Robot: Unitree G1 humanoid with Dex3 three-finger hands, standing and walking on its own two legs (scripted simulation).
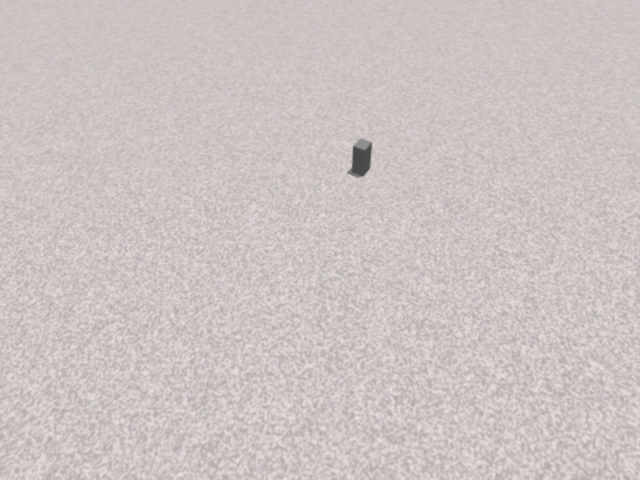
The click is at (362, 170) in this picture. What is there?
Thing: carton on end
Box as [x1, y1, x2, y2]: [352, 138, 371, 175]
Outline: 360,138 353,146 352,172 363,175 369,168 371,142
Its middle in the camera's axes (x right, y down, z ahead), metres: +0.19 -0.41 +1.84
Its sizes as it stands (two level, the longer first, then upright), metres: 0.069 0.062 0.155
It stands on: the floor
